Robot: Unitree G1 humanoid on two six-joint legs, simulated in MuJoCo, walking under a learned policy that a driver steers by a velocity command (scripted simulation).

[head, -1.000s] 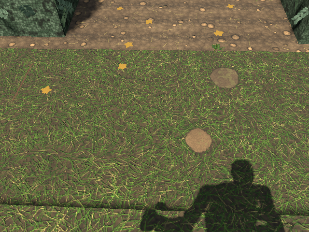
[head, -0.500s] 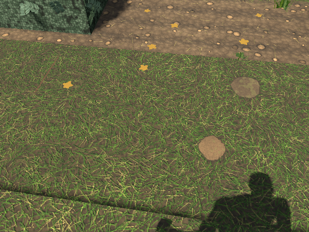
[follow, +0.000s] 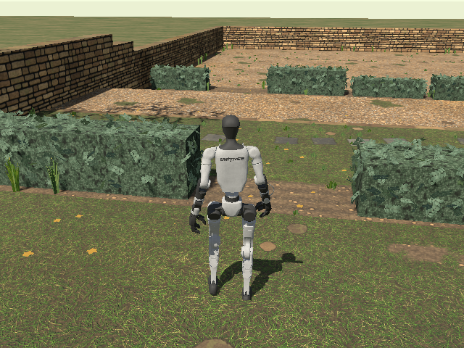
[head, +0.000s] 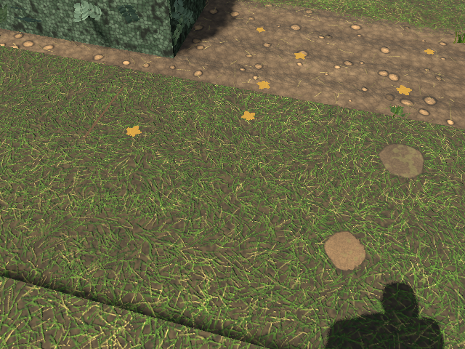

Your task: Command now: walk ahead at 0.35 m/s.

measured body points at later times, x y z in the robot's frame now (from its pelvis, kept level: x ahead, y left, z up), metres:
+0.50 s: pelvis +0.22 +0.04 -0.02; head +0.24 +0.04 +0.43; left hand +0.43 +0.25 -0.12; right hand +0.12 -0.16 -0.17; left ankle +0.07 +0.14 -0.75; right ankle +0.35 -0.05 -0.73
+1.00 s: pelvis +0.32 +0.05 -0.01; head +0.35 +0.06 +0.44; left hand +0.43 +0.29 -0.15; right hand +0.38 -0.19 -0.15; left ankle +0.32 +0.18 -0.75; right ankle +0.35 -0.05 -0.75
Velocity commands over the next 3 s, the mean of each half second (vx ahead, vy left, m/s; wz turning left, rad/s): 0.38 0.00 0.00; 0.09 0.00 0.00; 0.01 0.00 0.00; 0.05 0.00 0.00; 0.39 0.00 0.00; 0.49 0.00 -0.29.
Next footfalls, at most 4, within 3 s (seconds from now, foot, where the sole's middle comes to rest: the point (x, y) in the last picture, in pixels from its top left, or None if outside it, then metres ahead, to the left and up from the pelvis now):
0.08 left None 0.10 0.14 -0.79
0.50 right None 0.39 -0.05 -0.79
0.82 left None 0.36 0.18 -0.79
2.56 left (191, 279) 0.78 0.22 -0.95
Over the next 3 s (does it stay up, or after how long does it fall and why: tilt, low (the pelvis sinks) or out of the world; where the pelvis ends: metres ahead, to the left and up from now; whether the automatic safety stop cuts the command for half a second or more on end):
stays up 0.91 0.09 -0.20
